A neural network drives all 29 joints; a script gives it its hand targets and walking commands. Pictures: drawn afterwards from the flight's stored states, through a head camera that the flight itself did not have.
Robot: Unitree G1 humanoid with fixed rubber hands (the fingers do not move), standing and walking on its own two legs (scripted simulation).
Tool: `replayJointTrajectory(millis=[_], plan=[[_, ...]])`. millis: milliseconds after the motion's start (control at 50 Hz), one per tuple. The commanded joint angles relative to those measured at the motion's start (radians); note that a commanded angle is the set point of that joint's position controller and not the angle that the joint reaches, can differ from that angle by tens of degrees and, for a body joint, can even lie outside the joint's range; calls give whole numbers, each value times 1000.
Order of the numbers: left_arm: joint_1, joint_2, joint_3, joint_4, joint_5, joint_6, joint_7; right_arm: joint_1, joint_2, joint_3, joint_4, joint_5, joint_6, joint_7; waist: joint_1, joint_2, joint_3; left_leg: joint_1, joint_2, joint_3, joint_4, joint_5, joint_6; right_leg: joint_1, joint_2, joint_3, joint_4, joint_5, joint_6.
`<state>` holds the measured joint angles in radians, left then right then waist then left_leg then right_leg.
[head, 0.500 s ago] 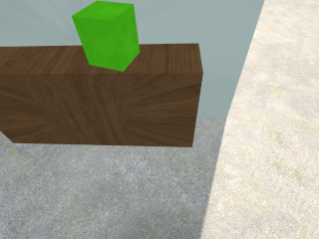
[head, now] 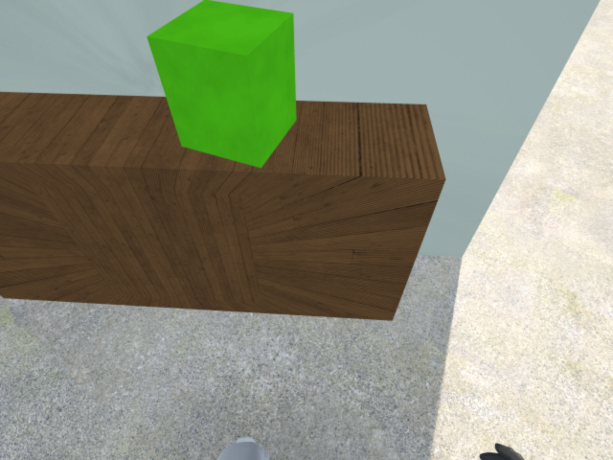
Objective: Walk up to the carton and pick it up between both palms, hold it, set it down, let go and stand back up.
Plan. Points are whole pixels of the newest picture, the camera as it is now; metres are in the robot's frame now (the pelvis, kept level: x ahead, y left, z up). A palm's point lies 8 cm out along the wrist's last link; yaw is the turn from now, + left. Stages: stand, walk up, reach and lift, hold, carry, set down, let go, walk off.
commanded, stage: walk up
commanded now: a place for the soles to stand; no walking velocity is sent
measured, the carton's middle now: (233, 84) +0.84 +0.19 +0.05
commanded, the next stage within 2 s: none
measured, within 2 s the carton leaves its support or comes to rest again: neither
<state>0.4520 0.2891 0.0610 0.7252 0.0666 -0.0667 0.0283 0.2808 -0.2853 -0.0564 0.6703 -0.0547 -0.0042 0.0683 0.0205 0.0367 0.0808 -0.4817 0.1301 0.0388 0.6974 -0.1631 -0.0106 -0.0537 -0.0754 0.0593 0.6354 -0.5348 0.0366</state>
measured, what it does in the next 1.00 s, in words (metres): walks ahead: right foot, then left foot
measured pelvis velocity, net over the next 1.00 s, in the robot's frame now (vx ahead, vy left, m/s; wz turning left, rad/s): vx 0.30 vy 0.21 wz -0.12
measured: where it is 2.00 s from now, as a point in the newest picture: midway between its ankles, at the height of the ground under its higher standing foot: (241, 426)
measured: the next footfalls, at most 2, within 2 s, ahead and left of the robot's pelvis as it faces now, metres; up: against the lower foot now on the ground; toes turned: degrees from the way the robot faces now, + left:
right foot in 0.36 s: +0.27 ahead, -0.06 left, +0.00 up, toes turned -8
left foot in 0.78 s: +0.38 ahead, +0.33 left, +0.00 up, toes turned -3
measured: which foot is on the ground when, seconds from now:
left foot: down 0.00-0.38, up 0.40-0.76, down 0.78-1.00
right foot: down 0.00-0.02, up 0.04-0.34, down 0.36-0.78, up 0.80-1.00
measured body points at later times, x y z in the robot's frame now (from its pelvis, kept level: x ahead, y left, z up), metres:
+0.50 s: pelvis +0.17 +0.07 +0.00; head +0.17 +0.04 +0.45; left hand +0.29 +0.34 -0.08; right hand +0.21 -0.20 -0.14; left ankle +0.15 +0.16 -0.64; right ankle +0.23 -0.05 -0.71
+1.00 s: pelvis +0.30 +0.21 +0.01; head +0.32 +0.22 +0.46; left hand +0.45 +0.46 -0.10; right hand +0.33 -0.07 -0.09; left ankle +0.34 +0.34 -0.71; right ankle +0.29 +0.10 -0.66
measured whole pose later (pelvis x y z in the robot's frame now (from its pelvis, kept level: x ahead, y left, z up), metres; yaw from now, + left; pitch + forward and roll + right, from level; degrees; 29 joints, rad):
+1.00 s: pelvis +0.30 +0.21 +0.01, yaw -7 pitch -2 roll +1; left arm 0.29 0.30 0.03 0.63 0.03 0.01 0.03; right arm 0.35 -0.27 -0.02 0.66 -0.03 0.00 0.01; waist -0.05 -0.04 0.09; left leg -0.32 0.08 0.11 0.69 -0.32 0.00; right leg -0.45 -0.01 -0.02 1.03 -0.55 0.02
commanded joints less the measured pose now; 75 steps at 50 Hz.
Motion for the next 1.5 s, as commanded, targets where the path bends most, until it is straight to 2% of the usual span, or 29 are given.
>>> replayJointTrajectory(millis=[0,20,40,120,260,320,340,360,380,400,480,520,680,720,740,760,780,800,820,900,980,1040,1080,1120,1140,1180,1220,1260,1480], plan=[[135,-4,-5,-126,-17,9,-12,371,-288,-86,10,-3,-41,-35,-138,385,-189,660,234,-474,-265,-180,203,-582,158,-47,688,-83,-71],[99,51,6,-149,-34,30,3,255,-324,-90,-23,32,-25,-43,-120,331,-177,528,317,-701,-468,-394,294,-587,127,21,777,-84,-67],[34,94,15,-150,-29,43,7,159,-284,-78,-50,47,-16,-48,-103,225,-86,416,325,-710,-519,-490,297,-592,72,45,836,-15,-66],[-7,75,21,-145,-44,39,-4,97,-163,-41,-62,15,-18,-52,-51,87,37,194,210,-223,-351,11,252,-486,10,24,693,90,-63],[-103,10,5,-191,-51,11,-18,110,-168,-18,-38,6,-19,-46,-74,99,-12,224,169,-57,-250,118,256,-331,27,-75,88,191,-63],[38,58,38,-144,-36,7,2,90,-160,4,-41,7,5,-34,0,21,-95,79,93,32,-68,-133,184,-10,97,-140,-65,387,-74],[100,102,59,-132,-27,11,16,95,-132,16,-50,-1,11,-28,34,-36,-107,-39,60,74,55,-255,137,108,48,-38,-56,317,-101],[149,200,85,-138,-1,15,33,113,-66,38,-85,-2,17,-18,67,-252,-131,-203,-31,134,341,-462,56,178,-196,375,-202,-17,-200],[128,257,93,-151,3,31,51,113,-117,17,-105,-3,49,-21,55,-218,-67,-245,-72,31,522,-502,13,29,-391,758,-411,-336,-307],[76,247,99,-150,-9,42,66,79,-185,-5,-94,-12,86,-23,42,-136,27,-255,-45,-30,612,-475,5,-91,-436,817,-452,-470,-370],[-20,149,39,-155,3,1,58,62,-157,-8,-68,-19,75,-21,-2,-94,81,-203,6,-101,585,-279,-20,-195,-287,428,-374,31,-292],[-77,146,40,-142,3,-9,53,72,-130,-7,-70,-12,74,-8,-30,-125,67,-163,16,-99,563,-238,-28,-232,-267,335,-352,138,-305],[-132,212,71,-147,4,-6,36,55,-80,-13,-98,20,52,24,-55,-242,-25,148,6,-16,100,-151,5,-359,-162,49,-210,61,-228],[-145,167,44,-158,-5,15,21,194,-124,-42,-40,25,26,3,-111,-97,-84,425,-57,59,-65,-22,15,-477,-100,-13,28,101,-169],[-76,103,19,-152,-10,24,12,244,-167,-56,-8,27,11,-13,-115,77,-116,498,-104,78,-120,9,14,-484,-16,-80,223,134,-126],[-44,26,-11,-178,-22,30,3,255,-237,-68,-22,25,-5,-27,-135,262,-124,495,41,-156,-236,-91,66,-585,79,-104,426,-42,-74],[-16,13,-10,-207,-31,46,7,182,-287,-62,-65,25,-4,-41,-81,311,-82,328,232,-502,-365,-204,149,-600,98,-18,541,-162,-42],[-46,83,3,-205,-40,66,21,77,-314,-66,-86,47,5,-51,-72,240,-49,167,300,-590,-469,-364,265,-543,42,33,596,-138,-36],[-86,115,9,-203,-41,74,24,12,-294,-59,-94,60,7,-53,-58,204,28,94,293,-566,-481,-377,303,-541,26,41,632,-95,-24],[-39,115,7,-145,-43,63,13,39,-192,-21,-86,22,-6,-69,-30,110,-9,192,244,-316,-307,27,247,-471,-13,28,460,-17,-21],[-137,84,-3,-150,-33,78,-5,115,-172,-16,-82,14,-19,-85,-61,67,-50,282,245,-243,-230,397,245,-406,2,-8,269,42,-27],[-156,61,-9,-153,-31,80,-21,103,-195,-22,-99,23,-10,-92,-46,135,-92,292,232,-172,-147,568,223,-292,24,-53,86,181,-59],[-125,102,9,-141,-38,66,-29,42,-194,-5,-130,44,-5,-83,7,76,-136,164,165,-80,-60,429,141,-88,30,-27,-141,471,-93],[-186,213,34,-144,-44,65,-32,113,-99,32,-161,62,-6,-78,-16,-161,-207,61,-18,64,109,-64,22,-11,-197,276,-185,703,-223],[-224,183,22,-138,-73,73,-28,97,-97,29,-140,64,14,-89,-8,-133,-179,149,-65,41,107,-403,10,-155,-243,275,-204,607,-308],[-300,147,0,-136,-72,80,-29,112,-114,23,-121,63,13,-92,-41,-148,-121,205,-55,7,-43,-322,26,-232,-149,159,-175,509,-263],[-319,123,-11,-148,-59,86,-34,161,-162,13,-112,61,-12,-89,-53,-87,-139,274,4,-42,-188,93,47,-223,-44,51,-65,602,-162],[-282,106,-15,-133,-60,90,-45,117,-213,0,-117,48,-23,-90,-24,-43,-153,242,99,-138,-241,96,98,-201,-2,11,-1,479,-100],[-282,132,-14,-87,-67,76,-63,79,-160,0,-150,50,-17,-75,-22,-29,-56,236,20,-33,-240,-47,61,-240,-23,81,-174,404,-107]])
